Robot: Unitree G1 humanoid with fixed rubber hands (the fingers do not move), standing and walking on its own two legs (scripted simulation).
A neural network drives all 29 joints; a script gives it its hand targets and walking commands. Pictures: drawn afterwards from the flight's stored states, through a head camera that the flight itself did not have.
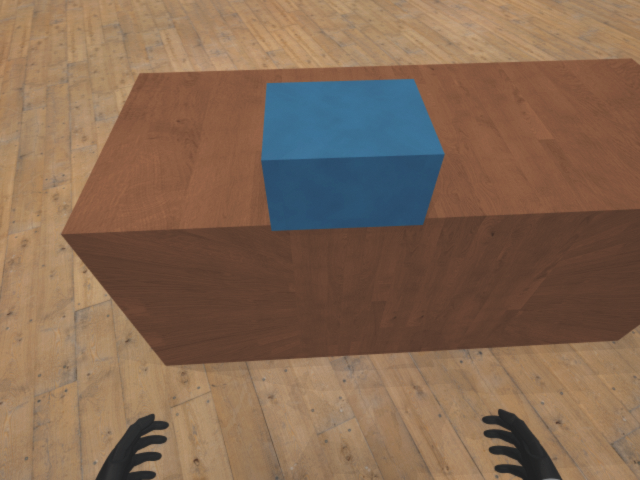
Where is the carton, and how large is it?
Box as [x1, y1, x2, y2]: [261, 79, 444, 230]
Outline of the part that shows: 413,79 267,83 261,162 272,230 422,224 444,153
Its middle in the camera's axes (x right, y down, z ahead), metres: +0.05 -0.16 +0.76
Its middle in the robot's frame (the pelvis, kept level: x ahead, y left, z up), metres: +0.69 -0.04 -0.01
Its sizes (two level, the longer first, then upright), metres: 0.295 0.240 0.172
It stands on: a pedestal, 0.66 m high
